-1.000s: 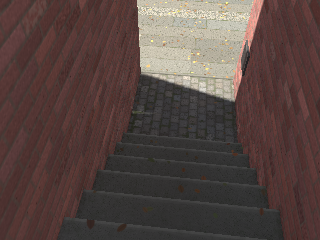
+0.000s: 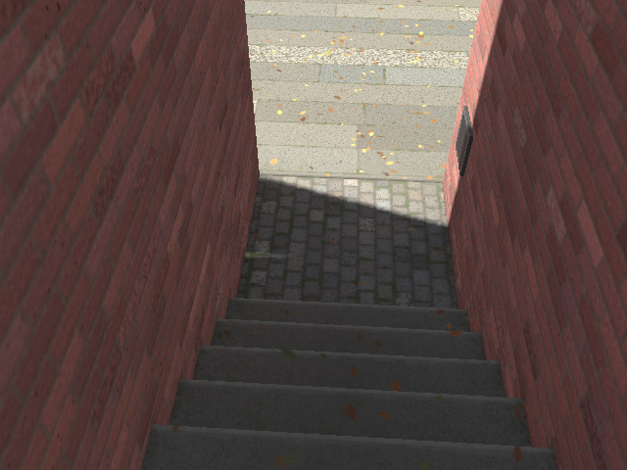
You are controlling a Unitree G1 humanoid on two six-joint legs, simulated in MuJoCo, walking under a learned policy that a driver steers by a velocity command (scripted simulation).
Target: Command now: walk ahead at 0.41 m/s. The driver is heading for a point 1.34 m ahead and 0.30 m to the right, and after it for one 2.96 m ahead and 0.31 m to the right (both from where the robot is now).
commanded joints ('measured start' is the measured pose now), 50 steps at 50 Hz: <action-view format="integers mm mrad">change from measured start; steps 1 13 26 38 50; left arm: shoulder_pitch -75 667 272 382 -24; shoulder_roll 9 189 43 58 65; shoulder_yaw -22 46 -96 -48 -48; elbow -84 204 134 70 -7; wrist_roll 17 9 7 -72 15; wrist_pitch -8 -14 -93 -21 -28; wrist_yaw -19 -35 19 -144 -81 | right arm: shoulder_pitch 16 138 -285 246 187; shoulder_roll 8 -169 -80 -398 -53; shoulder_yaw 34 6 58 -67 60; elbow -52 25 -213 -116 6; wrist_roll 22 -11 -8 -30 23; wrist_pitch -20 72 45 74 -34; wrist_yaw -43 90 72 85 -21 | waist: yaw -5 352 114 -34 -9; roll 93 -197 65 249 9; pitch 119 -19 42 -323 94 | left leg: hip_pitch -161 -660 -529 763 -11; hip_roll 169 -4 192 484 399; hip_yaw -155 -233 -110 -247 -210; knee -78 1304 178 240 142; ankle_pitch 106 112 1110 1611 409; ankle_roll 125 41 -13 317 172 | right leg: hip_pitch -154 979 -84 -585 -699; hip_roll -90 -90 -55 67 -129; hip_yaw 0 -121 8 -81 138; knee -261 -742 -354 1027 -167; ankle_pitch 489 675 -54 -569 693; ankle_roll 29 -9 -83 120 122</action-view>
